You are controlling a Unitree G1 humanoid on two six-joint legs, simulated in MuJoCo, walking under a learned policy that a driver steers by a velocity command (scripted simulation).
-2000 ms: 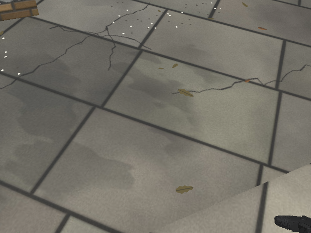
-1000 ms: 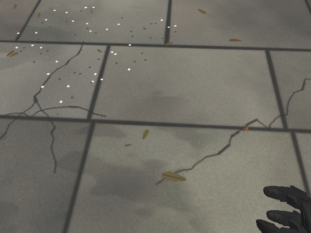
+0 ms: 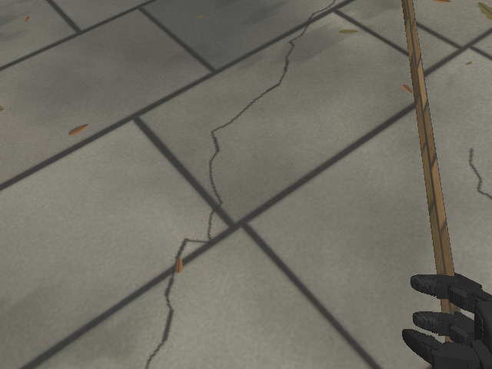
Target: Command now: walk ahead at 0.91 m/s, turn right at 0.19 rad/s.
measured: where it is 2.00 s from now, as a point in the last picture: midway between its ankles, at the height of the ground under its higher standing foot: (143, 122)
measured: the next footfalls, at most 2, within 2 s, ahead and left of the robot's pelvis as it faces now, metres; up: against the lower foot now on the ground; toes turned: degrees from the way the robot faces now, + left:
left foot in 0.02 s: +0.22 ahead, +0.13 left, +0.00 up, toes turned +0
right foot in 0.46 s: +0.64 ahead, -0.13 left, +0.00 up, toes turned +16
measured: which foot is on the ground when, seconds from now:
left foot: up 0.00-0.00, down 0.02-0.48, up 0.50-0.90, down 0.92-1.00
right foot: down 0.00-0.02, up 0.04-0.44, down 0.46-0.92, up 0.94-1.00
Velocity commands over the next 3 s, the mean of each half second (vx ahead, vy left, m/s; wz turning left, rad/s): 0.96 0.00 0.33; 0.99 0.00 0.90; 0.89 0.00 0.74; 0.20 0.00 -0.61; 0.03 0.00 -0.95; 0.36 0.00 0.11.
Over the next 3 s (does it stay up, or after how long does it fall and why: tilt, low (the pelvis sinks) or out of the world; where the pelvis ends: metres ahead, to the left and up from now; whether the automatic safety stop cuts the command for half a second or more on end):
stays up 1.36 0.63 0.03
